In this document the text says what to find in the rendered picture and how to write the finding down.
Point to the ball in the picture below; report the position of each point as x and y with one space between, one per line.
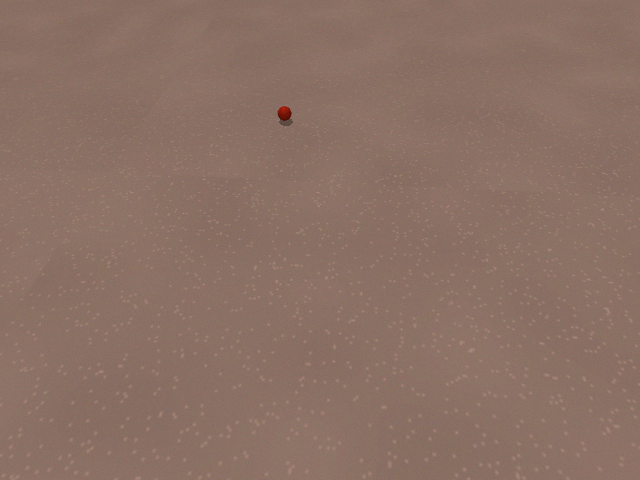
284 113

